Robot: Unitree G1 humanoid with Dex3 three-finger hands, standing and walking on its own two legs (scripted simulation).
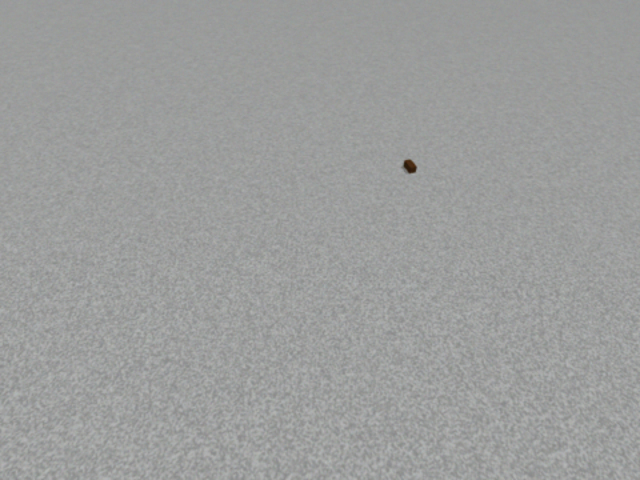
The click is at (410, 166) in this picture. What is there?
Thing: small brick
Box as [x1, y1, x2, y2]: [403, 159, 416, 172]
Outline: 405,160 403,165 409,172 414,172 416,166 410,159
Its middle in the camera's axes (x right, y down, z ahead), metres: +0.51 -0.43 +2.10
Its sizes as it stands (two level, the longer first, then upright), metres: 0.072 0.036 0.036
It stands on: the floor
